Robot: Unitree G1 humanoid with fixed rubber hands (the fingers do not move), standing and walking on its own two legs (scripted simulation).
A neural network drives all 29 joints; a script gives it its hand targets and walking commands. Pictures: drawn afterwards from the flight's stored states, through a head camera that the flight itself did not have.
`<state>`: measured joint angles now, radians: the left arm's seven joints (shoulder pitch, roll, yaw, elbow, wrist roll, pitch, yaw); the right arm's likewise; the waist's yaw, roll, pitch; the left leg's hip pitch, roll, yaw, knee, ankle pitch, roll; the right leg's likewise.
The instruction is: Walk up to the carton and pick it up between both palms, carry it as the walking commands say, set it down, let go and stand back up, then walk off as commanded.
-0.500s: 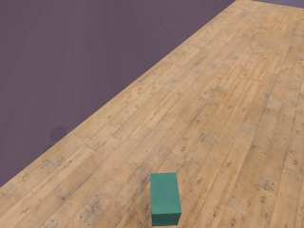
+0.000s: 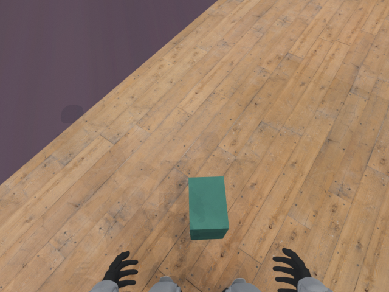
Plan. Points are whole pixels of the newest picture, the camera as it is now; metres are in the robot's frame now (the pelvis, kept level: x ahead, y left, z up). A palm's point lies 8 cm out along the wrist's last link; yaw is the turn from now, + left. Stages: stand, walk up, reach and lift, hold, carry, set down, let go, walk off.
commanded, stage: reach and lift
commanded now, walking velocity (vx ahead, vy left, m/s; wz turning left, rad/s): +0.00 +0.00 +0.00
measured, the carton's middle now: (206, 209) +0.45 -0.04 -0.61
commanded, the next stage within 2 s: none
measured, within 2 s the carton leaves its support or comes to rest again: neither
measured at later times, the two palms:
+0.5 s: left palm (132, 238) +0.26 +0.17 -0.15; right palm (284, 236) +0.25 -0.19 -0.14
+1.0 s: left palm (151, 182) +0.41 +0.14 -0.18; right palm (267, 182) +0.40 -0.19 -0.18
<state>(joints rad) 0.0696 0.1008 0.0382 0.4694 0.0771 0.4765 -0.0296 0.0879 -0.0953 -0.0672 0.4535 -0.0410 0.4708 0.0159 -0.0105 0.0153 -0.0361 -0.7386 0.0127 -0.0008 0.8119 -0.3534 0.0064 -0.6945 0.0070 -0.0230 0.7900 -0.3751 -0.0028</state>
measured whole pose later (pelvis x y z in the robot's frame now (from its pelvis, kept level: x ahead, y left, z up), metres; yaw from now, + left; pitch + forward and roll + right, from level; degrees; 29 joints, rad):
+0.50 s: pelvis -0.08 +0.00 -0.05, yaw -1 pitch +18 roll +0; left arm -0.53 0.10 0.15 0.66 0.03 0.48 0.07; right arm -0.55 -0.12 -0.16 0.67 -0.02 0.46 -0.04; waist -0.02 0.01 0.09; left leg -1.03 0.00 0.00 1.05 -0.33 0.01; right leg -1.01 0.01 0.00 1.06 -0.37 0.00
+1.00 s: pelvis -0.06 -0.01 -0.07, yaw +0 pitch +39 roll +1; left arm -0.99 0.10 0.29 0.88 0.08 0.11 0.13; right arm -0.98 -0.14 -0.29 0.88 -0.05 0.11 -0.08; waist -0.01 0.00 -0.02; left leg -1.42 -0.01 -0.01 1.04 -0.30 -0.02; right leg -1.41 0.02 0.02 1.08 -0.34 -0.01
